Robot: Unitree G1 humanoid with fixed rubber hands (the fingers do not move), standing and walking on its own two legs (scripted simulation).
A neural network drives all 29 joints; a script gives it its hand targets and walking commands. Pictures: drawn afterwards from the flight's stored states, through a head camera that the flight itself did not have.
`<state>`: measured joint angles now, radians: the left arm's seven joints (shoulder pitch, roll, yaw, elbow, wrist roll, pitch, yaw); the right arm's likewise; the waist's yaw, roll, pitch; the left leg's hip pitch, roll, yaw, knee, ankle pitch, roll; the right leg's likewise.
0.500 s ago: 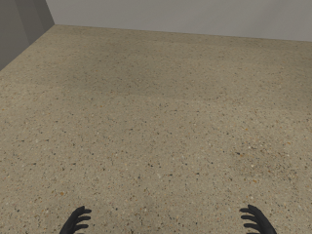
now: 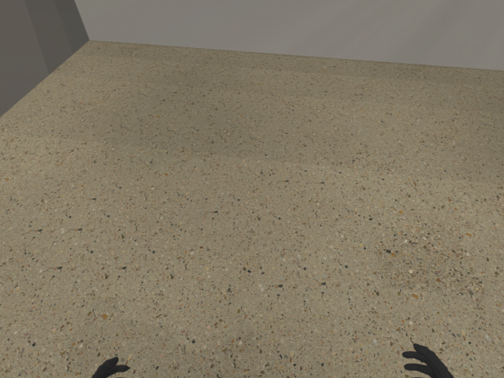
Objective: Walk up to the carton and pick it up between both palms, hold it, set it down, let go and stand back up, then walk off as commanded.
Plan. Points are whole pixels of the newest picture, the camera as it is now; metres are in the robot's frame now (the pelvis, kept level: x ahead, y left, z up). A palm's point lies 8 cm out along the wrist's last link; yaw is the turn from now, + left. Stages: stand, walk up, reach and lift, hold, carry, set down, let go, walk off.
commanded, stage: stand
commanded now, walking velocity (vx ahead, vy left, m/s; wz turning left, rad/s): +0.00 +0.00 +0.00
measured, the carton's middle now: out of the picture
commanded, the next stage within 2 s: walk up in 0.52 s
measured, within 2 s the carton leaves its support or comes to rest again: neither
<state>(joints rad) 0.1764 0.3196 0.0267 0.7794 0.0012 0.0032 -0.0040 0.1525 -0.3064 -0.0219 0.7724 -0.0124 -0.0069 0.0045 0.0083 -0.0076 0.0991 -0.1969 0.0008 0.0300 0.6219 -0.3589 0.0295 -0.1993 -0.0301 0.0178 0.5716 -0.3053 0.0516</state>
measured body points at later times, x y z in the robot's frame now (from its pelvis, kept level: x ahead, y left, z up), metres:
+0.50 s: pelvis -0.01 -0.01 +0.01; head +0.00 +0.00 +0.46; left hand +0.09 +0.28 -0.12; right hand +0.07 -0.30 -0.11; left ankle -0.01 +0.10 -0.73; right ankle +0.01 -0.15 -0.73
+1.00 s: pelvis +0.01 -0.07 +0.00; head +0.00 -0.09 +0.45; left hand +0.20 +0.21 -0.08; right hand +0.00 -0.43 -0.10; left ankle -0.01 +0.10 -0.73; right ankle +0.04 -0.28 -0.70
